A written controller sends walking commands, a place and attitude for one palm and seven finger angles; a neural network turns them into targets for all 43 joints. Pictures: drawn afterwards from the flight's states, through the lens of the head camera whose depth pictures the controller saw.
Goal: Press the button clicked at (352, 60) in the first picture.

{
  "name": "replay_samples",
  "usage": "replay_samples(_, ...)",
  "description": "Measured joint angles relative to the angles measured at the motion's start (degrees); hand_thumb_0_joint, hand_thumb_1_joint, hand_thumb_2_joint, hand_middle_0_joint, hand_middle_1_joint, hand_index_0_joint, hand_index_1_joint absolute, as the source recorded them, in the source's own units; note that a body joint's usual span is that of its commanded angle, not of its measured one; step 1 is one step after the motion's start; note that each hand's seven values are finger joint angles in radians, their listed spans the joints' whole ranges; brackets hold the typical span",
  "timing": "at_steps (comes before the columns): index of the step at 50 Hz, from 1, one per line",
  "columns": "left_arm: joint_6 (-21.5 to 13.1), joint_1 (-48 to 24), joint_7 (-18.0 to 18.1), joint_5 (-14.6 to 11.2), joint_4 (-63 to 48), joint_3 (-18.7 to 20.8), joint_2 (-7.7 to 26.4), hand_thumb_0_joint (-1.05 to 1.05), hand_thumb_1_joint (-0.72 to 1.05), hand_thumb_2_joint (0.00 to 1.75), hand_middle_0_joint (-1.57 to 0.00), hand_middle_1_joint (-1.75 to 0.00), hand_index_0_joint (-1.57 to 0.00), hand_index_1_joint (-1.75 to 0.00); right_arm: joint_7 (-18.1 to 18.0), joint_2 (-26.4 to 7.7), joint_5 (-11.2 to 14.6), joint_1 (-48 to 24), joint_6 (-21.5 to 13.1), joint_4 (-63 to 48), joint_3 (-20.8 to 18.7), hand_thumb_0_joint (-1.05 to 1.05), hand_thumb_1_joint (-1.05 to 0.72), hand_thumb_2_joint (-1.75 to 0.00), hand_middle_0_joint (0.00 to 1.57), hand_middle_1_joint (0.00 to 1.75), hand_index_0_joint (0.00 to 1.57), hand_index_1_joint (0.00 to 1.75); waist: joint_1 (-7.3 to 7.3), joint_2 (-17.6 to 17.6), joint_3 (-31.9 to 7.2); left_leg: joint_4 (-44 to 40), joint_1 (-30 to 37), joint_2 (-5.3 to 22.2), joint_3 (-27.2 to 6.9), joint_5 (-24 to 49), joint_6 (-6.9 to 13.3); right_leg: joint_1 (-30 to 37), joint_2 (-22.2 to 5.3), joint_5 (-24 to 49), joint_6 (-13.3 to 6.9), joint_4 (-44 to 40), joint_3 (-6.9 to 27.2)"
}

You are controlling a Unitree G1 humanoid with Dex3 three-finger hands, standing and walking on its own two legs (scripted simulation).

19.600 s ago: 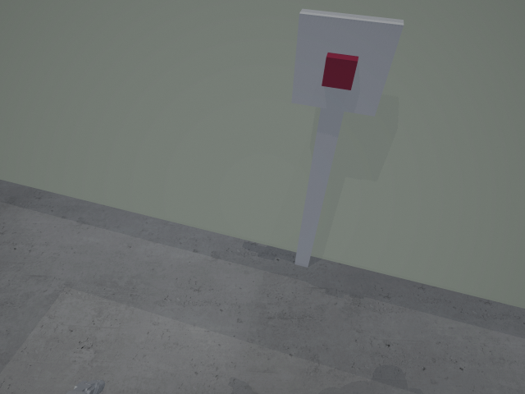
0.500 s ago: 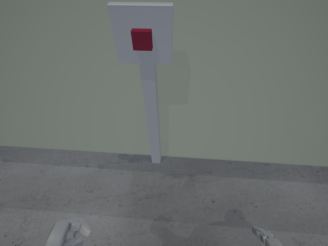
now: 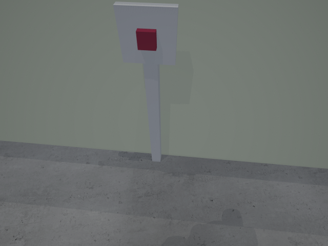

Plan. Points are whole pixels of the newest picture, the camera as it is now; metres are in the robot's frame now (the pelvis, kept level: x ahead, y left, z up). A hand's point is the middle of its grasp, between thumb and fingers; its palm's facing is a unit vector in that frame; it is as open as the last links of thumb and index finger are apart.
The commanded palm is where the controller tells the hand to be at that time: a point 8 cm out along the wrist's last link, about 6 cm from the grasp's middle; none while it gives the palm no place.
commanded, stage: let the arm hang, fingers relaxed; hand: left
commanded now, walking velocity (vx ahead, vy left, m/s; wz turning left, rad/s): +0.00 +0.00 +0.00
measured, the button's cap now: (146, 39) +0.73 +0.10 +0.14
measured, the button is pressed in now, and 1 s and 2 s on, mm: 0 0 0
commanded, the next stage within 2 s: stand and wait in 0.40 s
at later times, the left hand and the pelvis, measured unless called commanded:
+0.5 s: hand out of the picture +0.01 +0.16 -0.17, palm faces +0.04 -0.98 -0.20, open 7.3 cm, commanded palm none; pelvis +0.01 -0.01 +0.00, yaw +0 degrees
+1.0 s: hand out of the picture +0.04 +0.16 -0.17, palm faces +0.03 -0.98 -0.21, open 7.4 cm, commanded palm none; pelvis +0.03 -0.03 +0.00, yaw +0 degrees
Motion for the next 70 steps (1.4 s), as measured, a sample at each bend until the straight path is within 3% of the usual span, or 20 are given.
replay_samples(11,-0.84,-3.43,0.24,0.24,-1.8,0.05,-3.36,0.01,0.91,0.9,-0.21,-0.31,-0.22,-0.32,-0.45,0.65,-0.12,-0.47,-0.75,0.3,-0.31,0.01,-0.91,-0.9,0.2,0.3,0.2,0.29,-0.28,-0.93,-1.04,0.02,0.06,-0.08,0.12,-0.33,-0.13,-0.28,-0.12,-0.64,-0.02,0.69,0.14)
replay_samples(70,-2.08,-8.49,-0.57,-0.31,-0.95,0.25,2.29,0.0,0.91,0.9,-0.2,-0.29,-0.2,-0.3,-0.58,-5.34,0.31,-7.8,-1.41,1.85,-0.38,0.0,-0.91,-0.9,0.2,0.3,0.2,0.29,-0.09,-0.95,0.88,-5.15,6.17,1.78,-0.59,-0.72,-2.59,6.26,2.15,-0.74,-1.95,-5.51,-0.41)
